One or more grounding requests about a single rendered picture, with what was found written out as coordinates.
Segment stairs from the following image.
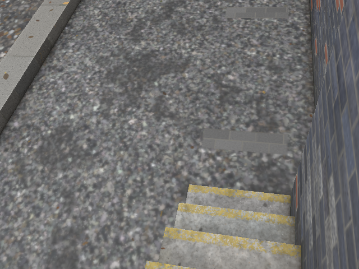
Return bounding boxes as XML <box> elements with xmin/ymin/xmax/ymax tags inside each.
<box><xmin>145</xmin><ymin>184</ymin><xmax>301</xmax><ymax>269</ymax></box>

